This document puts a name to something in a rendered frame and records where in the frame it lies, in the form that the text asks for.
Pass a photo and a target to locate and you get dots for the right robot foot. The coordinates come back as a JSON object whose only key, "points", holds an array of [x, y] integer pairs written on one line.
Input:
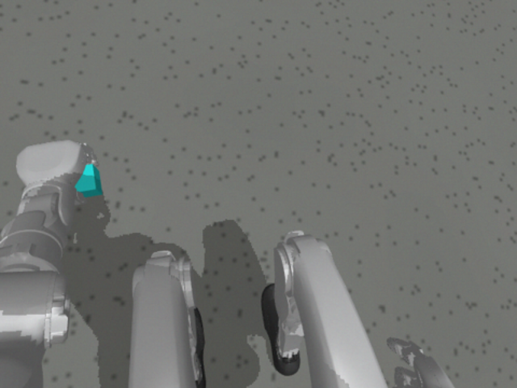
{"points": [[284, 365]]}

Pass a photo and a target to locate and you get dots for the right robot hand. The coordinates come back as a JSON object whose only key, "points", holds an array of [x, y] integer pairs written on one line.
{"points": [[427, 372]]}

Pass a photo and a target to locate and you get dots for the small box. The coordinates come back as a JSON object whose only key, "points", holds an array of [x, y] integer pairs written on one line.
{"points": [[89, 184]]}

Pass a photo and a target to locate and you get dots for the left robot hand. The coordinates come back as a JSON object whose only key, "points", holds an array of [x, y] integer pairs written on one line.
{"points": [[61, 161]]}

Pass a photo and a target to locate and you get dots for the left robot arm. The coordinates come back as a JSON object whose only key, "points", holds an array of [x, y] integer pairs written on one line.
{"points": [[34, 303]]}

